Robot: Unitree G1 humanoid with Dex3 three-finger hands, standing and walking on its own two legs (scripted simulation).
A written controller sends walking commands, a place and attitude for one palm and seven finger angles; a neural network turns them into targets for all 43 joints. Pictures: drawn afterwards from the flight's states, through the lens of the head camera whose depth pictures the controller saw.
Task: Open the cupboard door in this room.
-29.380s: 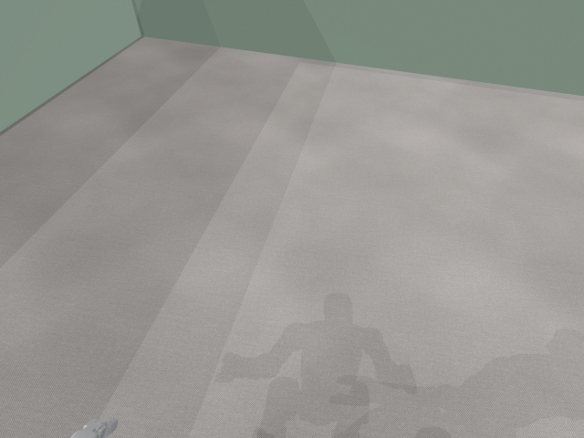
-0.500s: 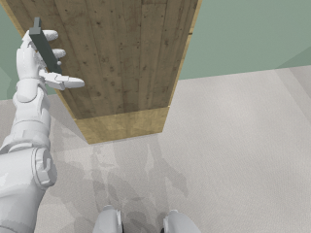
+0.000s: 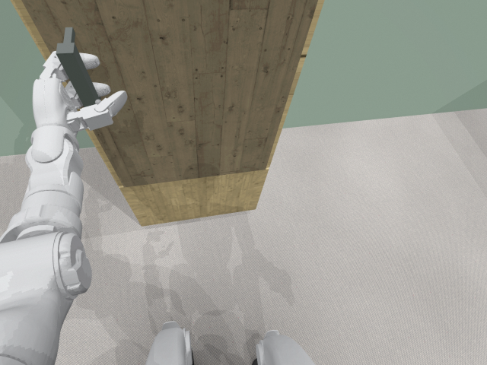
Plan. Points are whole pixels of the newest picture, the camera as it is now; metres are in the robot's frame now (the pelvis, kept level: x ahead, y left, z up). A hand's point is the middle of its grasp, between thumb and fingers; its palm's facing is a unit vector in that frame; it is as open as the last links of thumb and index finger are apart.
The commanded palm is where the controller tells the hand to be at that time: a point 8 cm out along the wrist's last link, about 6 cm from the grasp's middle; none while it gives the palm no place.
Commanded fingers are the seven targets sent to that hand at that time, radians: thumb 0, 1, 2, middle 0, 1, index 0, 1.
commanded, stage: close the thumb around the handle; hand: left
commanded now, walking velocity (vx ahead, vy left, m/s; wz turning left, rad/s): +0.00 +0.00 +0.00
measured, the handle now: (84, 76) +0.57 +0.22 +0.09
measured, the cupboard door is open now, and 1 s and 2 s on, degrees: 0 22 40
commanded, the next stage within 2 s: pull the door open along its arc in 0.26 s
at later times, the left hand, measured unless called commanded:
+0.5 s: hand (99, 102) +0.51 +0.19 +0.09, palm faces +0.14 -0.99 +0.00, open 5.7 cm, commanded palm +0.47 +0.23 +0.09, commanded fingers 0.00 0.90 0.90 -0.40 -1.35 -0.40 -1.35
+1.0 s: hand (131, 172) +0.38 +0.13 +0.09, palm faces +0.22 -0.97 +0.08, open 6.2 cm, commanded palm +0.33 +0.19 +0.09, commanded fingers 0.00 0.90 0.90 -0.40 -1.35 -0.40 -1.35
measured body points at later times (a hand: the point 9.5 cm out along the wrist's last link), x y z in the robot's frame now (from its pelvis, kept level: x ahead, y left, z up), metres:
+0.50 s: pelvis +0.00 +0.00 +0.00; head +0.11 +0.02 +0.44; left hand +0.50 +0.25 +0.09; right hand -0.01 -0.26 -0.11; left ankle +0.05 +0.12 -0.66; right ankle -0.02 -0.13 -0.66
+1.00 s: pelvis +0.02 -0.01 +0.02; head +0.06 -0.01 +0.47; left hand +0.37 +0.19 +0.09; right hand +0.15 -0.25 -0.08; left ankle +0.05 +0.12 -0.66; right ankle -0.02 -0.13 -0.66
